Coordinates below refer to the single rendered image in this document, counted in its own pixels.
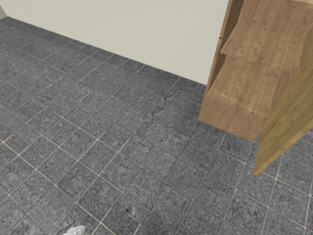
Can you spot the cupboard door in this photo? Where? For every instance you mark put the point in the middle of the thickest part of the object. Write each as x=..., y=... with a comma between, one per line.
x=289, y=119

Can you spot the left robot hand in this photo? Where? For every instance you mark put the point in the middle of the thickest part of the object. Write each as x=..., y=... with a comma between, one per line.
x=78, y=230

